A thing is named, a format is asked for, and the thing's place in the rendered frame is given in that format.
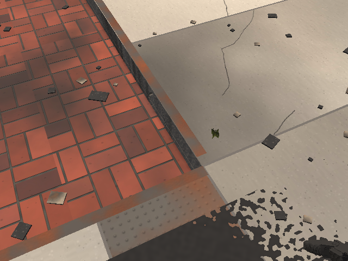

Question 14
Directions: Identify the right robot hand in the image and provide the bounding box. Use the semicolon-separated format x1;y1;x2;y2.
303;239;348;261

